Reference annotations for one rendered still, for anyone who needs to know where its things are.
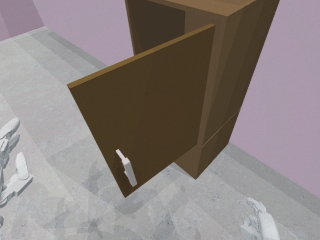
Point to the right robot hand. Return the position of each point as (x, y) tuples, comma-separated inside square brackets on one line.
[(264, 225)]

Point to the handle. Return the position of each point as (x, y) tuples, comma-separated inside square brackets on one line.
[(128, 168)]

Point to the cupboard door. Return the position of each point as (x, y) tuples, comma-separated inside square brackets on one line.
[(148, 106)]

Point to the left robot hand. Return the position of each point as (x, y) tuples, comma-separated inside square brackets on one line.
[(20, 181)]

